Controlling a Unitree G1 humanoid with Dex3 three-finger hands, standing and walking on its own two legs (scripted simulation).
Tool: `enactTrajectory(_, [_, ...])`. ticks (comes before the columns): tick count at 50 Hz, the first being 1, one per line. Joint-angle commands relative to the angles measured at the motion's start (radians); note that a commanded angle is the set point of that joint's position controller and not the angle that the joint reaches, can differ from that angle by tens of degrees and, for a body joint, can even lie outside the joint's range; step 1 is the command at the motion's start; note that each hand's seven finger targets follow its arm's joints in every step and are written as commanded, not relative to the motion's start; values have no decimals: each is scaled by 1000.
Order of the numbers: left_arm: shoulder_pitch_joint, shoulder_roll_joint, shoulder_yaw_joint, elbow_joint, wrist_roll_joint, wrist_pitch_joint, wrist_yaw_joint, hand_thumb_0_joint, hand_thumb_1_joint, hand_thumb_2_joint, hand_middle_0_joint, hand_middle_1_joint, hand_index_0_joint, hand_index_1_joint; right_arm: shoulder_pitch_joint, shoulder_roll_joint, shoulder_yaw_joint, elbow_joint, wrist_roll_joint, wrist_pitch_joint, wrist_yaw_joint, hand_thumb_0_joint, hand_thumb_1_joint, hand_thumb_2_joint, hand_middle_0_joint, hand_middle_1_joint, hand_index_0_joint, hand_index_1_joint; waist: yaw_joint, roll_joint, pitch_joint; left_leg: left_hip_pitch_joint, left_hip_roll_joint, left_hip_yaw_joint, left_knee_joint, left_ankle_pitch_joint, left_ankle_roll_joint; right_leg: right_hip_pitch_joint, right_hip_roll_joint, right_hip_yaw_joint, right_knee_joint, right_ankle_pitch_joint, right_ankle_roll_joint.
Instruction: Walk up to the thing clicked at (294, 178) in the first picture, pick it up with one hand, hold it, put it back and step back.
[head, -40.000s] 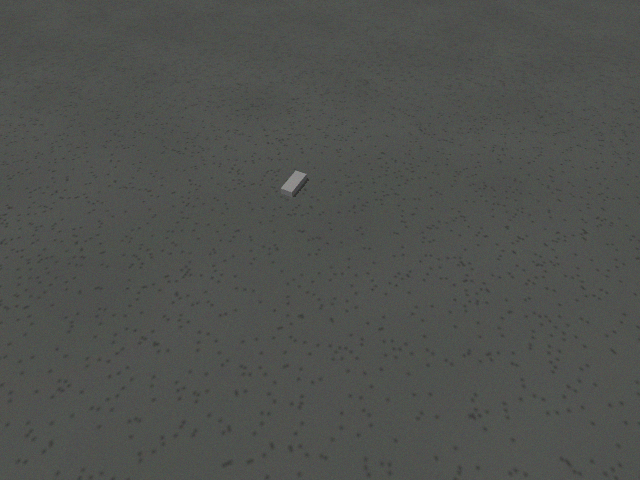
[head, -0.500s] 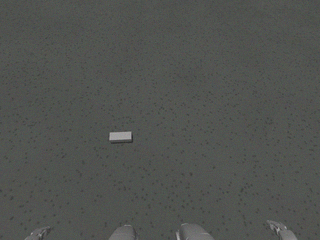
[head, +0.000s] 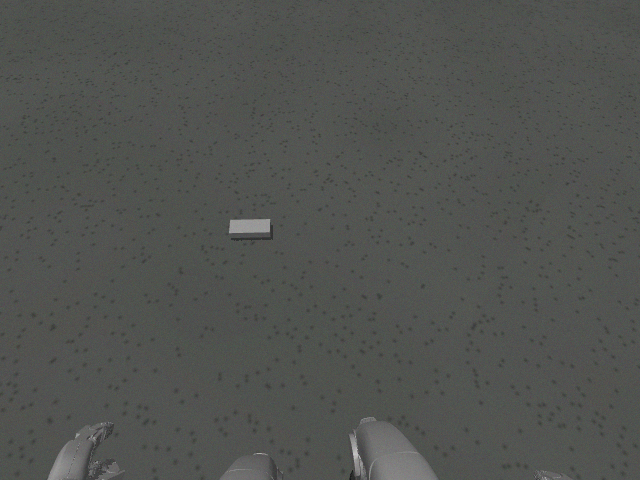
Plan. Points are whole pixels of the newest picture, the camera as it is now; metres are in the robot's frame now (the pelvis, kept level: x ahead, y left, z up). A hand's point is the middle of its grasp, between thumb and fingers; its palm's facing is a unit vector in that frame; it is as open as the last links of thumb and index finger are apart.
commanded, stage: step back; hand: left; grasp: from above
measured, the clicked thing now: (250, 228) +0.97 +0.24 -0.74
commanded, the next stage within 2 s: stand in 1.28 s
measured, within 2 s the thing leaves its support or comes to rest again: neither
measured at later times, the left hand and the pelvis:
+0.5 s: hand out of the picture -0.06 +0.28 -0.14, palm faces +0.04 -0.91 -0.41, open 7.4 cm; pelvis -0.10 +0.00 +0.00, yaw +1 degrees
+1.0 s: hand out of the picture +0.00 +0.26 -0.14, palm faces +0.04 -0.93 -0.37, open 7.4 cm; pelvis -0.06 -0.01 +0.00, yaw +2 degrees
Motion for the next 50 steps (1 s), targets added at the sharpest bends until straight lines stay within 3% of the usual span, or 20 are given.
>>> enactTrajectory(1, [85,175,60,-44,-5,-32,2,0,900,900,-200,-300,-200,-300,-116,-278,-63,-115,-4,-33,-23,0,-900,-900,200,300,200,300,51,195,-165,-65,221,-174,-229,353,211,143,4,-5,54,-9,4])
enactTrajectory(6, [152,127,44,20,16,-79,-1,0,900,900,-200,-300,-200,-300,-56,-269,-68,-85,7,-14,-20,0,-900,-900,200,300,200,300,43,185,-235,49,182,-149,-71,137,147,357,-31,-93,-742,196,-9])
enactTrajectory(7, [156,184,63,38,34,-91,5,0,900,900,-200,-300,-200,-300,-13,-223,-53,-73,10,-11,-18,0,-900,-900,200,300,200,300,30,80,-235,-87,117,-114,24,27,103,475,-57,1,-741,218,-17])
enactTrajectory(8, [146,246,77,29,45,-100,7,0,900,900,-200,-300,-200,-300,5,-175,-38,-86,15,-16,-14,0,-900,-900,200,300,200,300,24,-91,-196,-299,-5,-77,143,-187,43,512,-221,277,-768,91,-70])
enactTrajectory(9, [65,353,98,-4,45,-100,8,0,900,900,-200,-300,-200,-300,-67,-204,-53,-90,14,-12,-28,0,-900,-900,200,300,200,300,71,-198,-175,-180,-12,-124,270,-296,9,167,-468,501,-829,-36,-237])
enactTrajectory(10, [1,346,96,-20,39,-105,9,0,900,900,-200,-300,-200,-300,-72,-260,-75,-83,16,-9,-24,0,-900,-900,200,300,200,300,42,-140,-89,-114,17,-186,397,-254,-2,8,-485,518,-860,-133,-254])
enactTrajectory(12, [-41,244,70,-11,27,-116,8,0,900,900,-200,-300,-200,-300,-11,-242,-66,-28,31,-21,-15,0,-900,-900,200,300,200,300,1,-12,-70,-161,-34,-145,385,-124,2,126,-305,248,-757,20,-160])
enactTrajectory(18, [95,255,82,46,39,-125,-8,0,900,900,-200,-300,-200,-300,-39,-213,-56,-23,1,-54,6,0,-900,-900,200,300,200,300,79,-132,-97,-177,-8,-63,81,-201,-15,309,-312,256,-770,-166,-163])
enactTrajectory(22, [60,220,45,37,29,-102,-20,0,900,900,-200,-300,-200,-300,48,-202,-72,34,5,-78,10,0,-900,-900,200,300,200,300,8,-94,-134,162,-41,41,-261,-50,19,160,-225,76,-653,6,-105])
enactTrajectory(23, [75,178,28,32,29,-102,-22,0,900,900,-200,-300,-200,-300,77,-225,-85,43,-4,-83,5,0,-900,-900,200,300,200,300,-7,-1,-170,282,26,-82,-298,-86,38,64,-184,20,-539,44,-73])
enactTrajectory(24, [18,131,14,24,9,-104,-25,0,900,900,-200,-300,-200,-300,89,-297,-94,44,-7,-86,2,0,-900,-900,200,300,200,300,-34,185,-175,241,225,-446,-412,-393,131,-57,-65,-81,-365,-27,-10])
enactTrajectory(25, [-23,205,41,30,14,-99,-18,0,900,900,-200,-300,-200,-300,83,-350,-103,36,-4,-87,4,0,-900,-900,200,300,200,300,-47,159,-110,69,325,-546,-477,-582,218,-16,-77,-68,-206,-52,-8])
enactTrajectory(29, [63,190,34,62,9,-113,-30,0,900,900,-200,-300,-200,-300,14,-292,-86,19,-2,-101,-3,0,-900,-900,200,300,200,300,-5,194,-99,110,226,-323,-391,-227,172,19,-113,-66,-273,48,-7])
enactTrajectory(35, [154,161,47,128,24,-131,-18,0,900,900,-200,-300,-200,-300,-28,-228,-68,-4,16,-66,6,0,-900,-900,200,300,200,300,58,146,-151,-116,133,-141,-170,-125,100,465,-31,-143,-650,229,-18])
enactTrajectory(36, [176,207,61,130,34,-136,-9,0,900,900,-200,-300,-200,-300,-42,-168,-48,-20,22,-65,4,0,-900,-900,200,300,200,300,79,10,-169,-251,54,-94,-23,-175,57,539,-134,66,-702,108,-56])
enactTrajectory(37, [202,305,83,132,38,-139,-6,0,900,900,-200,-300,-200,-300,-56,-144,-43,-31,21,-65,-4,0,-900,-900,200,300,200,300,103,-182,-146,-357,-73,-34,202,-273,28,500,-365,413,-864,-184,-147])
enactTrajectory(38, [149,323,89,96,38,-142,-10,0,900,900,-200,-300,-200,-300,-31,-209,-61,-11,10,-65,-13,0,-900,-900,200,300,200,300,85,-101,-100,-299,-11,-89,292,-291,13,380,-478,495,-871,-183,-225])
enactTrajectory(47, [13,219,33,64,7,-135,-10,0,900,900,-200,-300,-200,-300,32,-163,-53,62,10,-81,1,0,-900,-900,200,300,200,300,3,-131,-165,62,22,85,-93,13,-2,231,-277,12,-618,577,-128])
enactTrajectory(49, [36,180,12,65,-2,-122,-7,0,900,900,-200,-300,-200,-300,32,-181,-58,76,11,-86,-9,0,-900,-900,200,300,200,300,-2,-50,-205,162,41,36,-191,244,20,216,-222,-27,-506,642,-62])
enactTrajectory(50, [43,149,4,58,-7,-119,-6,0,900,900,-200,-300,-200,-300,30,-218,-61,73,5,-90,-15,0,-900,-900,200,300,200,300,2,43,-251,184,147,-80,-207,354,52,206,-179,-49,-459,551,-29])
